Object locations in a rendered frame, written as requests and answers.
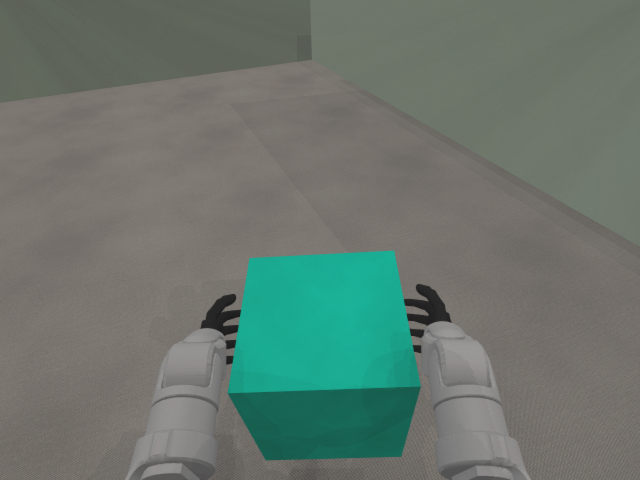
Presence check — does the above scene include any left robot forearm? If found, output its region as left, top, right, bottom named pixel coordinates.
left=125, top=328, right=226, bottom=480

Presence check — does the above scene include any carton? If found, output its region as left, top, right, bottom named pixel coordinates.
left=228, top=251, right=421, bottom=460

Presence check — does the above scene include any right robot forearm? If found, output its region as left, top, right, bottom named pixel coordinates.
left=421, top=321, right=531, bottom=480

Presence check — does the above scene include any left robot hand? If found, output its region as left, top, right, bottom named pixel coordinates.
left=201, top=294, right=241, bottom=365

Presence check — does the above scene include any right robot hand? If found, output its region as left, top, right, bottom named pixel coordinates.
left=404, top=284, right=452, bottom=353

